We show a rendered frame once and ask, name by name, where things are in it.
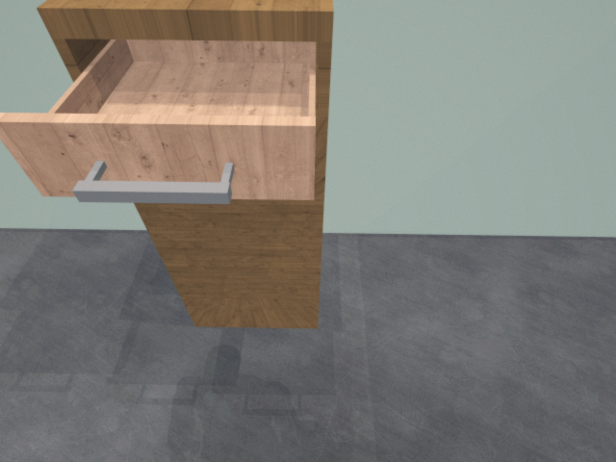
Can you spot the handle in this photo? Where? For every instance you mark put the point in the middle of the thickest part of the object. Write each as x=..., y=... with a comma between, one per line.
x=93, y=190

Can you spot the cabinet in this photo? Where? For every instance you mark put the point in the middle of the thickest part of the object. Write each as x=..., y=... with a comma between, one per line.
x=253, y=262

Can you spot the drawer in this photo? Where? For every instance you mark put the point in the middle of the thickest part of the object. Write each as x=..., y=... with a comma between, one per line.
x=177, y=111

